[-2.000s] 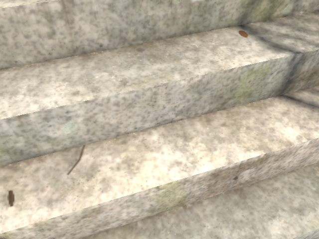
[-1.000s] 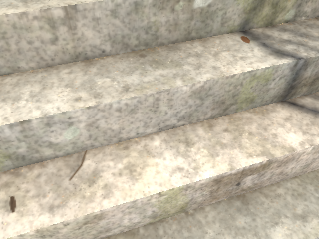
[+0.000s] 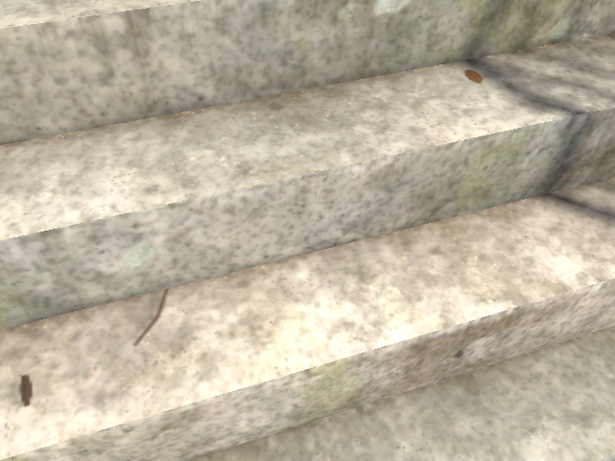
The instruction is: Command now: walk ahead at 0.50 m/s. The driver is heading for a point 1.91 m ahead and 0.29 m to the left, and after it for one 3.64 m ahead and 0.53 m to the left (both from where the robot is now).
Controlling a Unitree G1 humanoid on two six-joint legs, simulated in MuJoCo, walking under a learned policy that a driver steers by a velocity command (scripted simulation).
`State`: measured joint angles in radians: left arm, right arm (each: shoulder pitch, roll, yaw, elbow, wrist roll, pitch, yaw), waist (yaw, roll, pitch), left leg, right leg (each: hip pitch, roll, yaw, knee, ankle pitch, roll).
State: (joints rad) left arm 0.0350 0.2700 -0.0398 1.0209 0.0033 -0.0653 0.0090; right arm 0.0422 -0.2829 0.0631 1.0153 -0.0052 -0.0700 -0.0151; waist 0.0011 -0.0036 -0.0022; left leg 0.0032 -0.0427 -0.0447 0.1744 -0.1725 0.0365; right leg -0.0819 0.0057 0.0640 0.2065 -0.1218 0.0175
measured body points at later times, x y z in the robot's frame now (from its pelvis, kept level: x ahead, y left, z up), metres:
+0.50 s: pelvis +0.00 +0.00 +0.00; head +0.00 +0.00 +0.45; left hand +0.15 +0.26 -0.12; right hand +0.15 -0.26 -0.12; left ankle -0.05 +0.10 -0.75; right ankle -0.01 -0.13 -0.75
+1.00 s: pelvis -0.01 +0.00 +0.00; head +0.00 +0.00 +0.45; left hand +0.07 +0.27 -0.15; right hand +0.07 -0.27 -0.14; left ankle -0.05 +0.10 -0.75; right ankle -0.01 -0.13 -0.75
